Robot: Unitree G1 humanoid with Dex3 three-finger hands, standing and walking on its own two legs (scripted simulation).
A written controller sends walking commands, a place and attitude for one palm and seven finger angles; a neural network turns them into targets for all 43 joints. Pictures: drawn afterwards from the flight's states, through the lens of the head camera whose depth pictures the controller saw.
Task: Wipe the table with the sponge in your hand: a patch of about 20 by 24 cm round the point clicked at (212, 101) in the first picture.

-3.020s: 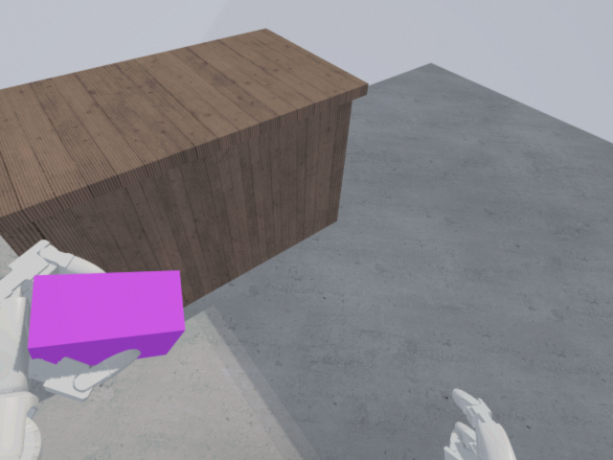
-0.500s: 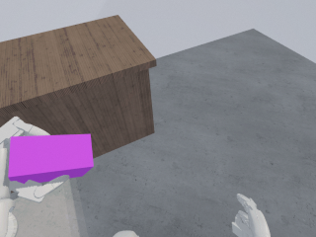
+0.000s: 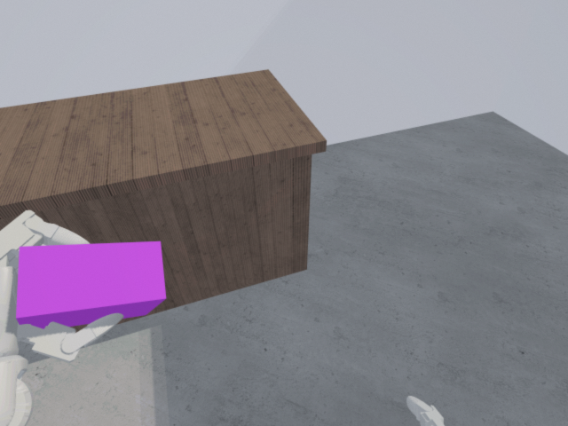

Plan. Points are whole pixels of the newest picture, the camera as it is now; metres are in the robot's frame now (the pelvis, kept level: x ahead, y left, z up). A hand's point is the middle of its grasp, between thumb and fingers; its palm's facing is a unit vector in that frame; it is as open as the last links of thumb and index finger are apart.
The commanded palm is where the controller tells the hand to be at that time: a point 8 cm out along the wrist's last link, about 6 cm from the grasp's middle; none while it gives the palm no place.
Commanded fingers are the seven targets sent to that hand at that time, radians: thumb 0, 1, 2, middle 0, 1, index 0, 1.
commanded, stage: take the last steps up to it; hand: left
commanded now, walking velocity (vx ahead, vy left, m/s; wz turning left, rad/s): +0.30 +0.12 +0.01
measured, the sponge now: (114, 284) +0.22 +0.21 +0.17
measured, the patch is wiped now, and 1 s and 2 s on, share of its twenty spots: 0.00 0.00 0.00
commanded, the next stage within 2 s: none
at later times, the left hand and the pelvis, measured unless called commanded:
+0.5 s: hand (67, 242) +0.26 +0.27 +0.19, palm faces +0.44 -0.81 -0.39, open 10.4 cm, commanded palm +0.21 +0.32 +0.18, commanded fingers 0.00 0.10 1.30 -1.20 -1.60 -1.20 -1.60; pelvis +0.06 +0.04 -0.01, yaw +0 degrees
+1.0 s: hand (110, 195) +0.36 +0.28 +0.17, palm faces +0.40 -0.78 -0.47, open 10.4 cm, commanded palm +0.30 +0.32 +0.18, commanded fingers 0.00 0.10 1.30 -1.20 -1.60 -1.20 -1.60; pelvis +0.15 +0.04 +0.01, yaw +1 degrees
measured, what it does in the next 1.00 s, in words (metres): walks ahead: right foot, then left foot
